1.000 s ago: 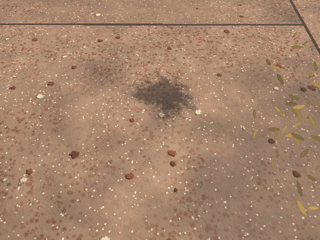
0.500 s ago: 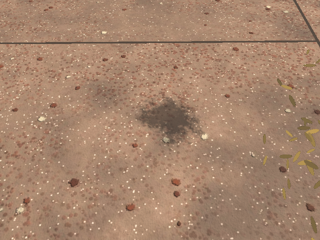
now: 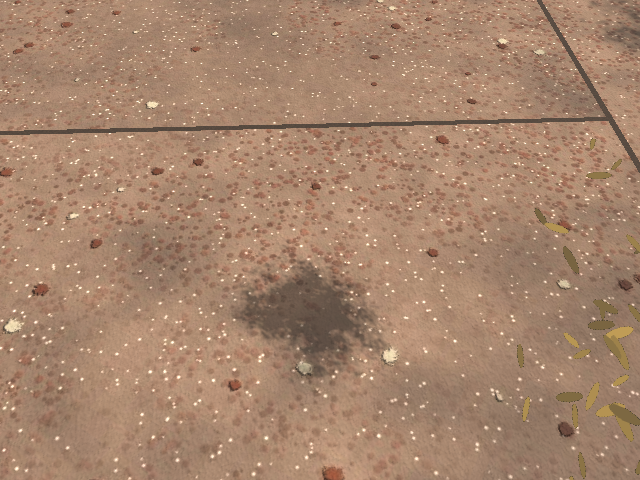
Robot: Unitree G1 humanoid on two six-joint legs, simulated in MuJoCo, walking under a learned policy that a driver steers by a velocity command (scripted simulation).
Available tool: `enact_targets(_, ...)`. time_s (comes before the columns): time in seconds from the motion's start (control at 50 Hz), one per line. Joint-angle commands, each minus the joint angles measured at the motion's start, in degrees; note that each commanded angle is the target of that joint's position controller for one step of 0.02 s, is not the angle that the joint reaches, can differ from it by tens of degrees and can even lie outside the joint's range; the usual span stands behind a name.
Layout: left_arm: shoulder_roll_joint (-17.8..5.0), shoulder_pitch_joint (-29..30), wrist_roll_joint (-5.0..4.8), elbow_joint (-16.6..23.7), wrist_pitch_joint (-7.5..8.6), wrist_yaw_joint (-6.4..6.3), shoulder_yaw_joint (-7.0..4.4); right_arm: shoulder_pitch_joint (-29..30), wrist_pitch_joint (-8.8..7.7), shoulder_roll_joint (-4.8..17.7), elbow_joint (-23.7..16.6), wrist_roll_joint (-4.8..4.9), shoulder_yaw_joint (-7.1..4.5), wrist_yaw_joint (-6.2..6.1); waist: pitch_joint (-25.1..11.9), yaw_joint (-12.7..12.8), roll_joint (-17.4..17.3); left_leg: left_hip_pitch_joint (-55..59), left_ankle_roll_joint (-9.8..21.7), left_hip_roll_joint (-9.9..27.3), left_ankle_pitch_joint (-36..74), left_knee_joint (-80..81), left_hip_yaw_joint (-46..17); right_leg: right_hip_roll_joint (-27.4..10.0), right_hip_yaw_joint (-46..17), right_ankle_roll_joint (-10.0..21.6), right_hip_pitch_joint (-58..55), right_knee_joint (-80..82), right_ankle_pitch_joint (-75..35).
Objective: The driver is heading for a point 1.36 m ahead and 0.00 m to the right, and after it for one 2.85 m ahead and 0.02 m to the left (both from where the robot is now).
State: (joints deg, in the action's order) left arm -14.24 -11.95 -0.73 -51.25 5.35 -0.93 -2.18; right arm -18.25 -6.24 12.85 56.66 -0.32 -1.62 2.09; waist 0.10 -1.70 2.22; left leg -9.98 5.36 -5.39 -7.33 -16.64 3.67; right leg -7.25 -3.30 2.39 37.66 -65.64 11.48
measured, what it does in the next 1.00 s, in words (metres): walks ahead: right foot, then left foot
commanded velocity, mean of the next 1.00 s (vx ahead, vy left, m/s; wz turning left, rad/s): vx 0.50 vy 0.00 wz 0.00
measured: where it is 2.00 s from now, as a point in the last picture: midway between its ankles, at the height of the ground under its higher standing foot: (332, 267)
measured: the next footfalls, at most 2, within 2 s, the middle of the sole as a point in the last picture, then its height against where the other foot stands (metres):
right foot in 0.30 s outside the picture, level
left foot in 0.88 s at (290, 418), level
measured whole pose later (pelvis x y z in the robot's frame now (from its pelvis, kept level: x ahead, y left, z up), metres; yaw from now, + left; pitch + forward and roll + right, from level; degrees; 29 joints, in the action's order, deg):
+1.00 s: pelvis +0.55 -0.01 -0.01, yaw +1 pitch +2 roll +0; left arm -14.5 -18.0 -1.5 -55.6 5.7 -0.1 -2.6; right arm -8.9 -5.9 13.9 51.3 0.2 -3.1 1.9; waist 1.5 0.3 1.5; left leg -21.4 3.8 -1.7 -8.4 -27.9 3.6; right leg -2.0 -1.9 2.8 21.7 -68.2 21.6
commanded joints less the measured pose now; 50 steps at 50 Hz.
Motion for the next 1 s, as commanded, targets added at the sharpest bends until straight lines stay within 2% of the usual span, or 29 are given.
enact_targets(0.02, -2.6, -1.9, 0.72, 2.5, -0.26, -0.42, -0.8, 2.1, -1.0, 7.4, -3.0, 0.04, -1.15, -1.13, 3.2, 2.6, -4.4, -5.8, 9.7, 16.0, 4.7, 11.7, -11.9, -2.4, -0.1, -1.6, 1.7, 7.8, -8.9)
enact_targets(0.12, -1.6, 9.2, 0.03, 5.5, 0.44, 0.55, -0.3, -3.7, -0.11, 9.3, -1.6, 1.12, -1.5, -2.09, 3.3, -1.4, -4.5, 0.8, 7.0, 15.4, 5.0, 10.7, -9.2, 0.6, 2.5, -2.2, -0.2, 26.9, -17.9)
enact_targets(0.18, -1.9, 13.9, -0.47, 7.3, 0.7, 1.62, -0.08, -6.5, 0.62, 9.5, -0.4, 1.46, -1.66, -2.15, 4.6, -3.0, -5.0, 6.6, 6.7, 17.6, 4.0, 8.3, -9.8, 1.5, 2.6, -1.7, 0.5, 32.1, -15.2)
enact_targets(0.22, -2.7, 15.0, -0.56, 8.4, 1.15, 2.4, -0.18, -7.1, 1.21, 9.8, 0.0, 1.47, -1.91, -2.3, 4.8, -2.6, -5.3, 10.2, 6.1, 19.4, 4.8, 5.8, -10.6, 2.1, 2.6, -0.4, 0.1, 34.6, -11.0)
enact_targets(0.26, -4.2, 11.8, -0.54, 8.1, 1.66, 2.83, -0.79, -5.8, 1.82, 10.7, -0.1, 1.5, -2.26, -2.41, 3.0, -0.1, -6.5, 11.7, 5.0, 20.1, 11.7, 1.6, -10.8, 3.7, 3.8, 1.3, -6.0, 36.9, -6.8)
enact_targets(0.28, -5.9, 6.3, -0.43, 6.6, 1.82, 2.75, -1.74, -4.4, 2.11, 10.7, -0.5, 1.36, -2.17, -2.42, -0.1, 3.1, -6.6, 11.1, 3.9, 18.3, 21.4, -4.9, -9.0, 5.6, 5.4, 2.6, -13.9, 38.2, -6.0)
enact_targets(0.3, -9.1, -4.3, -0.37, 3.5, 1.94, 2.38, -3.36, -3.8, 2.26, 8.9, -1.1, 0.75, -1.5, -2.37, -6.8, 7.5, -5.3, 6.4, 2.2, 14.7, 25.6, -17.5, -6.1, 5.1, 4.4, 4.7, -28.3, 37.6, -7.1)
enact_targets(0.32, -15.0, -14.4, 0.72, 1.7, 1.82, 2.03, -4.8, -7.0, 1.58, 4.7, -2.6, 0.04, 0.0, -2.17, -16.6, 8.8, 4.1, -12.2, -1.3, 8.4, 10.4, -39.7, -1.8, -8.8, -14.2, 11.3, -50.7, 37.4, -5.6)
enact_targets(0.34, -15.2, -17.2, 0.69, 0.7, 1.48, 2.5, -4.68, -11.0, 0.1, 0.4, -2.1, 0.62, 1.36, -1.76, -22.2, 7.4, 15.5, -28.3, -2.8, 1.2, -24.4, -53.3, -6.4, -16.4, -36.7, 16.5, -61.6, 46.2, 3.1)
enact_targets(0.36, -9.9, -14.6, 0.39, 1.1, 1.61, 2.48, -3.21, -6.4, -0.96, 7.5, -2.5, 2.23, -0.42, -1.54, -16.8, 7.9, 9.6, -34.1, -1.6, 4.9, -23.2, -59.4, -11.3, -14.5, -34.4, 13.8, -57.4, 48.1, 6.2)
enact_targets(0.38, -8.0, -8.5, 0.11, 2.5, 1.56, 2.39, -2.43, -1.4, -1.44, 9.6, -4.2, 2.85, -1.01, -1.53, -9.6, 6.4, 6.3, -35.5, -0.7, 8.1, -17.2, -58.8, -9.4, -13.0, -25.6, 11.6, -48.8, 49.0, 1.4)
enact_targets(0.4, -6.4, -3.7, 0.42, 3.5, 1.46, 2.59, -1.82, 1.1, -1.33, 9.2, -4.6, 2.15, -1.17, -1.91, -6.2, 4.6, 1.4, -32.7, -1.0, 10.6, -12.0, -56.1, -8.2, -10.5, -19.3, 10.6, -40.7, 50.9, -4.4)
enact_targets(0.42, -5.1, -1.5, 0.77, 3.7, 1.52, 2.85, -1.45, 1.3, -0.75, 8.2, -4.7, 1.46, -1.46, -2.13, -3.8, 2.8, 1.1, -29.9, -1.3, 12.4, -8.8, -52.8, -8.0, -8.3, -14.6, 10.0, -35.0, 52.9, -7.9)
enact_targets(0.44, -3.9, -0.9, 1.09, 3.3, 1.59, 3.08, -1.14, 0.2, 0.1, 6.8, -4.4, 1.32, -1.48, -2.14, -3.2, 1.3, 2.1, -26.6, -1.5, 13.4, -6.9, -50.9, -8.1, -6.6, -11.6, 9.6, -31.7, 54.7, -9.2)
enact_targets(0.48, -4.4, -2.6, 1.0, 1.8, 1.85, 3.06, -1.32, -1.1, 1.32, 5.0, -4.0, 1.31, -1.46, -2.29, -2.0, 0.2, 2.1, -25.4, -2.3, 13.5, -5.0, -48.6, -7.1, -5.2, -7.6, 10.3, -29.0, 56.6, -13.9)
enact_targets(0.54, -6.3, -5.7, 1.04, 0.1, 1.67, 2.14, -1.84, 4.6, 1.82, 5.3, -6.2, 0.71, -1.85, -2.52, 0.5, 0.9, 0.8, -31.2, -3.7, 14.0, 1.3, -41.4, -6.8, -5.2, -4.7, 10.7, -30.1, 58.0, -19.0)
enact_targets(0.66, -7.3, -10.6, 0.35, -2.0, 0.79, 0.83, -1.85, 16.8, 1.19, 3.7, -9.7, 0.93, -1.38, -1.69, 3.2, 4.3, 1.0, -30.4, -4.2, 11.7, 13.9, -22.2, -4.4, -3.7, -0.4, 8.8, -32.7, 59.7, -15.1)
enact_targets(0.76, -7.8, -14.2, -0.13, -4.6, -0.33, 0.38, -2.3, 23.6, 0.49, 4.1, -12.6, 1.51, -1.05, -0.19, 5.7, 5.7, 1.2, -32.1, -2.6, 10.6, 10.0, -15.2, -4.4, -7.2, -0.7, 8.4, -41.4, 56.5, -15.6)
enact_targets(0.8, -8.4, -13.5, -0.28, -4.9, -0.83, 0.11, -2.68, 23.2, 0.06, 4.9, -13.0, 1.55, -1.26, 0.44, 4.9, 4.5, 1.7, -29.4, -1.2, 9.7, 5.9, -13.6, -3.8, -8.3, -0.8, 7.7, -43.7, 53.8, -19.8)
enact_targets(0.82, -8.9, -12.5, -0.26, -4.7, -1.05, 0.05, -2.85, 21.0, -0.1, 5.8, -12.6, 1.55, -1.68, 0.54, 3.4, 3.1, 2.5, -25.0, -0.5, 8.5, 4.0, -13.0, -2.8, -8.1, -0.4, 7.1, -43.8, 51.4, -26.0)
enact_targets(0.84, -9.4, -11.3, -0.19, -4.4, -1.31, 0.03, -2.97, 16.7, -0.2, 7.2, -11.5, 1.47, -2.46, 0.43, 0.5, 0.5, 3.3, -17.8, 0.5, 6.4, 3.1, -12.5, -1.0, -7.2, 0.6, 6.3, -43.3, 46.4, -35.5)
enact_targets(0.86, -8.4, -10.3, 0.06, -4.1, -1.63, 0.07, -2.59, 7.4, -0.17, 9.6, -8.5, 1.4, -3.87, 0.1, -4.7, -3.8, 2.6, -5.4, 2.0, 4.7, 3.9, -12.0, 0.3, -4.1, 2.7, 4.9, -40.3, 36.0, -41.2)
enact_targets(0.88, -6.8, -10.4, 0.84, -2.8, -1.6, 0.12, -1.72, -3.5, -0.06, 13.7, -6.0, 0.81, -5.19, -0.48, -12.9, -7.4, -2.4, 13.0, 5.5, 13.3, 4.9, -13.5, -9.6, -0.7, 5.0, 2.9, -28.2, 18.8, -28.6)
enact_targets(0.9, 1.3, -17.9, 0.81, -2.7, -0.28, 0.95, 0.58, -8.6, 0.27, 18.1, -4.6, 0.34, -6.12, -0.42, -21.0, -4.0, -17.5, 33.7, 15.1, 27.0, -5.7, -7.5, -37.5, 10.3, 4.6, -1.2, -4.3, -3.2, 8.3)
enact_targets(0.92, -3.0, -15.5, -0.4, -3.5, 1.28, 1.22, -0.3, -7.9, 0.26, 13.0, -4.8, 0.74, -4.59, -0.37, -21.9, -5.3, -14.8, 33.4, 14.2, 27.5, -10.3, -1.3, -45.8, 9.5, -4.3, -0.1, 2.5, -11.2, 20.7)
enact_targets(0.94, -7.1, -9.9, -1.84, -1.4, 2.15, 1.36, -1.41, -2.6, 0.08, 10.5, -5.6, 1.04, -3.8, -0.5, -13.0, -4.4, -12.1, 25.8, 11.2, 25.7, -8.9, -0.5, -37.0, 6.3, -3.6, 0.9, 6.6, -12.8, 17.0)
enact_targets(0.96, -7.5, -6.1, -1.83, -0.4, 2.34, 0.96, -1.51, 2.8, 0.04, 8.8, -6.9, 0.89, -3.17, -0.52, -8.1, -2.4, -6.9, 16.4, 9.5, 23.7, -3.7, 0.9, -29.3, 2.9, -1.7, 1.2, 4.8, -10.1, 11.1)
enact_targets(0.98, -7.0, -4.2, -0.86, -0.1, 1.99, 0.49, -1.92, 6.1, -0.08, 7.0, -7.3, 0.38, -2.67, -0.25, -4.4, -0.7, -4.5, 8.3, 8.5, 21.5, 1.0, 2.8, -24.0, 0.9, -0.9, 1.0, 2.2, -6.5, 7.5)
enact_targets(1.0, -6.1, -5.5, -0.43, -0.3, 1.16, 0.27, -2.2, 7.2, -0.33, 5.7, -7.1, -0.2, -2.21, -0.08, -3.6, 1.5, -5.9, 3.6, 7.7, 19.6, 3.3, 4.5, -20.3, -0.8, -1.4, 1.1, -1.8, -3.8, 5.2)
